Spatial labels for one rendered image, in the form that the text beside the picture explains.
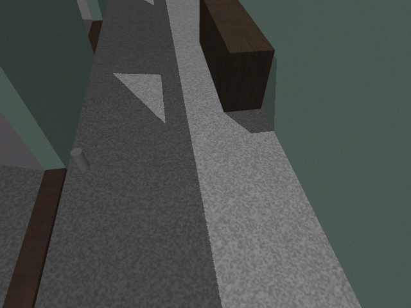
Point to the can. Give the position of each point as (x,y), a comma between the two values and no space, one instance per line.
(80,159)

